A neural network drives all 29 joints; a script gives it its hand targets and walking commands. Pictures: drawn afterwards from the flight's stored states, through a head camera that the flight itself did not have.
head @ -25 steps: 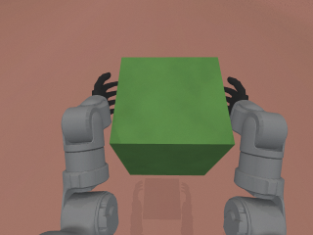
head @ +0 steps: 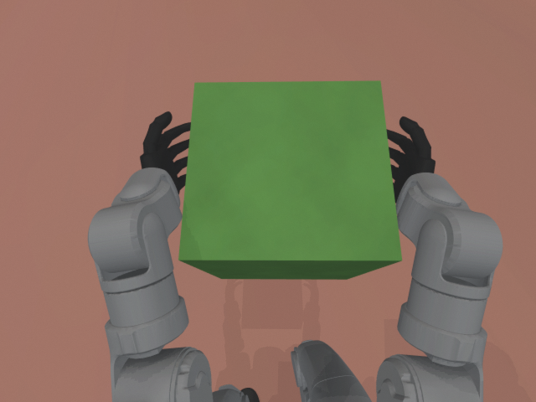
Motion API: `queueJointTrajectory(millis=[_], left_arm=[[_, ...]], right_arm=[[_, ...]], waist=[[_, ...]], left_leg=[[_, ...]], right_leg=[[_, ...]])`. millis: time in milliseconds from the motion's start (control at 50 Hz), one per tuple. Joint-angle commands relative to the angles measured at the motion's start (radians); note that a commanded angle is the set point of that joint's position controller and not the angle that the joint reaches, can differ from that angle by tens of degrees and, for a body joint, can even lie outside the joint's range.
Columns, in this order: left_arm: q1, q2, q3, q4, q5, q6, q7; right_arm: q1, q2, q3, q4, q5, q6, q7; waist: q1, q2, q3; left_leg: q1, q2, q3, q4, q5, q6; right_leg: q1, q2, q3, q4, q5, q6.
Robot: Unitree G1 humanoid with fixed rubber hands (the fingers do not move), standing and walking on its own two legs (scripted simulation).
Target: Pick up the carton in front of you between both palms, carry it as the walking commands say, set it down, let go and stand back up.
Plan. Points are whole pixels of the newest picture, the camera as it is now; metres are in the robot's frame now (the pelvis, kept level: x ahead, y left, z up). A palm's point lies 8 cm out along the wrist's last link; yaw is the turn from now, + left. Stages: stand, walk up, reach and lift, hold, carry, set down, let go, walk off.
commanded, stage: carry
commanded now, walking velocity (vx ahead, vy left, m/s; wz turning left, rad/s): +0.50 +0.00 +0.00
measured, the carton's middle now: (285, 199) +0.37 -0.06 +0.05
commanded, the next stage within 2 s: none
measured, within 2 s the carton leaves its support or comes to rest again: neither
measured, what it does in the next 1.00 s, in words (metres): climbs: right foot, then left foot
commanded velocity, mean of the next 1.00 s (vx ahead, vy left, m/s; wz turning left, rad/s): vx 0.50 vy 0.00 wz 0.00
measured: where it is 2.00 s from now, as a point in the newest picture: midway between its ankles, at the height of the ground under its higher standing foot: (238, 119)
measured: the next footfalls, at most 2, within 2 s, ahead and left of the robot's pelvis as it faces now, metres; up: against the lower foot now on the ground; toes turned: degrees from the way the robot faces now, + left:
right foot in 0.18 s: +0.34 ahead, -0.09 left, +0.00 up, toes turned -2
left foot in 0.68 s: +0.63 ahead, +0.10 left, +0.00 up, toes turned +11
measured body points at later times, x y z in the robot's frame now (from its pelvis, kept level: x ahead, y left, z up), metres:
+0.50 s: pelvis +0.34 -0.04 +0.03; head +0.38 -0.06 +0.47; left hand +0.69 +0.15 +0.14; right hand +0.73 -0.15 +0.13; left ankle +0.40 +0.11 -0.66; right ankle +0.30 -0.08 -0.72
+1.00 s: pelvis +0.69 -0.01 +0.02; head +0.67 +0.00 +0.47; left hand +0.94 +0.14 +0.11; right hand +0.94 -0.16 +0.12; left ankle +0.59 +0.09 -0.72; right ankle +0.79 -0.14 -0.69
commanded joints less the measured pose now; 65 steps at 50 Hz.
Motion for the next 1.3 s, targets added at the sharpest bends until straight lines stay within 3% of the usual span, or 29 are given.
queueJointTrajectory(millis=[0, 80, 120, 140, 160, 180, 240, 340, 440, 540, 600, 620, 640, 660, 680, 700, 740, 780, 880, 960, 1020, 1040, 1060, 1080, 1100, 1140, 1160, 1200, 1280], left_arm=[[-0.497, -0.511, -0.544, 0.1, -0.049, 0.022, -0.019], [-0.521, -0.49, -0.525, 0.204, -0.045, 0.074, -0.022], [-0.521, -0.507, -0.52, 0.275, -0.078, 0.1, -0.035], [-0.55, -0.507, -0.515, 0.292, -0.104, 0.111, -0.041], [-0.586, -0.522, -0.522, 0.308, -0.15, 0.126, -0.046], [-0.639, -0.569, -0.534, 0.303, -0.195, 0.135, -0.052], [-0.891, -0.786, -0.646, 0.171, -0.357, 0.124, -0.089], [-0.84, -0.954, -0.68, 0.285, -0.4, 0.087, -0.131], [-0.592, -1.042, -0.688, 0.298, -0.347, 0.033, -0.169], [-0.293, -1.066, -0.765, 0.136, -0.275, -0.025, -0.199], [-0.159, -0.999, -0.841, -0.05, -0.263, -0.055, -0.195], [-0.122, -0.953, -0.868, -0.108, -0.256, -0.059, -0.188], [-0.095, -0.922, -0.882, -0.143, -0.267, -0.052, -0.181], [-0.058, -0.917, -0.898, -0.19, -0.285, -0.04, -0.18], [0.013, -0.902, -0.9, -0.17, -0.284, -0.019, -0.182], [0.086, -0.907, -0.904, -0.179, -0.276, -0.016, -0.184], [0.16, -0.917, -0.9, -0.165, -0.256, -0.017, -0.195], [0.17, -0.948, -0.923, -0.189, -0.258, -0.023, -0.203], [0.207, -0.909, -0.95, -0.246, -0.261, -0.015, -0.195], [0.216, -0.802, -0.937, -0.246, -0.262, 0.029, -0.183], [0.224, -0.734, -0.903, -0.212, -0.268, 0.062, -0.175], [0.214, -0.719, -0.888, -0.2, -0.268, 0.073, -0.173], [0.225, -0.69, -0.87, -0.181, -0.265, 0.081, -0.17], [0.243, -0.684, -0.858, -0.151, -0.267, 0.084, -0.168], [0.225, -0.719, -0.864, -0.177, -0.279, 0.081, -0.172], [0.149, -0.821, -0.908, -0.213, -0.308, 0.064, -0.187], [0.126, -0.863, -0.921, -0.218, -0.315, 0.053, -0.192], [0.117, -0.904, -0.947, -0.231, -0.33, 0.035, -0.203], [0.177, -0.878, -0.959, -0.225, -0.33, 0.028, -0.217]], right_arm=[[-0.813, 0.774, 0.797, -0.079, 0.465, 0.018, 0.179], [-0.771, 0.739, 0.677, 0.131, 0.418, 0.061, 0.174], [-0.747, 0.718, 0.607, 0.23, 0.352, 0.084, 0.159], [-0.752, 0.719, 0.576, 0.262, 0.319, 0.098, 0.15], [-0.72, 0.713, 0.531, 0.303, 0.283, 0.113, 0.135], [-0.726, 0.71, 0.484, 0.328, 0.242, 0.122, 0.121], [-0.817, 0.795, 0.462, 0.248, 0.218, 0.118, 0.108], [-0.677, 0.855, 0.462, 0.321, 0.09, 0.072, 0.098], [-0.511, 0.99, 0.57, 0.287, 0.071, 0.013, 0.133], [-0.297, 1.1, 0.741, 0.108, 0.115, -0.049, 0.182], [-0.203, 1.079, 0.848, -0.074, 0.173, -0.072, 0.196], [-0.161, 1.047, 0.874, -0.13, 0.189, -0.074, 0.199], [-0.125, 1.026, 0.875, -0.164, 0.217, -0.068, 0.202], [-0.072, 0.982, 0.87, -0.198, 0.229, -0.063, 0.202], [0.016, 0.963, 0.847, -0.168, 0.222, -0.05, 0.2], [0.084, 0.984, 0.861, -0.171, 0.229, -0.041, 0.21], [0.109, 1.0, 0.885, -0.221, 0.235, -0.035, 0.234], [0.11, 1.009, 0.894, -0.247, 0.254, -0.033, 0.259], [0.133, 0.917, 0.894, -0.312, 0.271, -0.012, 0.282], [0.189, 0.798, 0.856, -0.282, 0.24, 0.024, 0.265], [0.17, 0.731, 0.83, -0.267, 0.219, 0.057, 0.244], [0.178, 0.714, 0.822, -0.255, 0.214, 0.068, 0.236], [0.165, 0.701, 0.809, -0.26, 0.208, 0.079, 0.23], [0.163, 0.7, 0.809, -0.255, 0.207, 0.089, 0.226], [0.13, 0.722, 0.833, -0.274, 0.228, 0.088, 0.229], [0.085, 0.819, 0.853, -0.263, 0.241, 0.069, 0.242], [0.089, 0.859, 0.862, -0.252, 0.242, 0.059, 0.248], [0.116, 0.907, 0.871, -0.25, 0.235, 0.035, 0.251], [0.194, 0.904, 0.849, -0.232, 0.193, 0.016, 0.238]], waist=[[0.045, 0.038, -0.585], [0.132, 0.077, -0.578], [0.201, 0.006, -0.576], [0.219, -0.188, -0.609], [0.202, -0.303, -0.679], [0.186, -0.24, -0.643], [0.185, -0.02, -0.538], [0.196, -0.087, -0.607], [0.221, -0.139, -0.553], [0.207, -0.216, -0.519], [0.194, -0.238, -0.555], [0.168, -0.209, -0.598], [0.141, -0.131, -0.642], [0.133, 0.144, -0.737], [0.127, 0.259, -0.738], [0.135, 0.126, -0.725], [0.138, 0.009, -0.625], [0.139, 0.051, -0.523], [0.146, 0.139, -0.382], [0.144, 0.135, -0.31], [0.167, 0.078, -0.297], [0.177, 0.042, -0.337], [0.195, -0.14, -0.38], [0.196, -0.379, -0.44], [0.198, -0.326, -0.419], [0.188, -0.145, -0.432], [0.183, -0.111, -0.443], [0.18, -0.131, -0.452], [0.182, -0.153, -0.397]], left_leg=[[0.567, 0.212, -0.28, -0.18, 0.802, 0.12], [0.389, 0.151, -0.086, -0.031, 0.891, 0.026], [0.19, 0.123, -0.05, 0.192, 0.58, -0.019], [-0.024, 0.038, -0.05, 0.429, 0.118, -0.053], [-0.178, -0.049, -0.084, 0.673, -0.215, -0.064], [-0.243, -0.018, -0.122, 0.76, -0.194, -0.052], [-0.247, 0.07, -0.12, 0.579, -0.052, -0.065], [-0.232, 0.071, -0.065, 0.355, 0.017, -0.091], [-0.312, 0.07, 0.005, 0.085, 0.149, -0.117], [-0.206, 0.012, 0.108, -0.147, 0.29, -0.109], [0.101, -0.05, 0.189, -0.291, 0.386, -0.085], [0.327, -0.023, 0.169, -0.331, 0.426, -0.061], [0.619, 0.105, 0.043, -0.271, 0.444, -0.002], [0.88, 0.392, -0.366, -0.191, 0.666, 0.141], [0.942, 0.473, -0.56, -0.261, 0.733, 0.256], [0.939, 0.453, -0.504, -0.254, 0.662, 0.242], [0.767, 0.39, -0.313, -0.31, 0.629, 0.121], [0.585, 0.354, -0.207, -0.409, 0.458, 0.066], [0.409, 0.273, -0.029, -0.471, 0.28, 0.032], [0.384, 0.273, 0.013, -0.441, 0.25, 0.008], [0.301, 0.224, 0.094, -0.25, 0.332, -0.037], [0.21, 0.193, 0.131, -0.096, 0.377, -0.066], [0.033, 0.115, 0.138, 0.184, 0.244, -0.106], [-0.174, 0.025, 0.09, 0.439, -0.125, -0.125], [-0.271, 0.056, -0.011, 0.582, -0.185, -0.1], [-0.272, 0.134, -0.069, 0.607, -0.134, -0.077], [-0.228, 0.156, -0.085, 0.542, -0.072, -0.078], [-0.146, 0.151, -0.046, 0.342, -0.011, -0.085], [-0.076, 0.13, 0.025, 0.046, 0.094, -0.092]], right_leg=[[0.017, -0.016, -0.057, -0.557, 0.205, -0.004], [0.46, 0.047, -0.152, -0.9, 0.553, -0.028], [0.707, -0.046, -0.085, -0.946, 0.566, -0.053], [0.872, -0.265, 0.226, -0.905, 0.75, -0.119], [0.963, -0.437, 0.539, -0.965, 0.697, -0.21], [0.91, -0.418, 0.576, -1.028, 0.455, -0.224], [0.713, -0.333, 0.411, -1.061, 0.45, -0.162], [0.803, -0.305, 0.274, -1.093, 0.589, -0.124], [0.969, -0.276, 0.127, -1.089, 0.95, -0.065], [1.035, -0.222, -0.013, -1.047, 1.183, -0.024], [0.95, -0.183, -0.117, -0.896, 1.305, 0.006], [0.825, -0.166, -0.152, -0.757, 1.203, 0.031], [0.554, -0.153, -0.143, -0.579, 0.929, 0.058], [0.24, -0.073, -0.102, -0.287, 0.402, 0.08], [0.009, 0.022, -0.058, -0.075, -0.046, 0.088], [-0.055, -0.042, 0.036, -0.046, -0.036, 0.056], [-0.017, -0.13, 0.041, -0.261, 0.064, 0.047], [0.085, -0.122, -0.033, -0.468, 0.081, 0.062], [0.225, -0.088, -0.153, -0.789, 0.268, 0.076], [0.266, -0.094, -0.212, -0.873, 0.38, 0.068], [0.456, -0.065, -0.26, -0.927, 0.318, 0.054], [0.613, -0.082, -0.23, -0.921, 0.254, 0.033], [0.753, -0.261, 0.078, -1.011, 0.134, -0.025], [0.876, -0.458, 0.459, -1.15, 0.122, -0.137], [0.867, -0.495, 0.523, -1.19, 0.238, -0.183], [0.788, -0.448, 0.331, -1.13, 0.44, -0.128], [0.741, -0.432, 0.265, -1.151, 0.44, -0.103], [0.673, -0.386, 0.138, -1.205, 0.314, -0.063], [0.628, -0.333, -0.008, -1.253, 0.23, -0.064]])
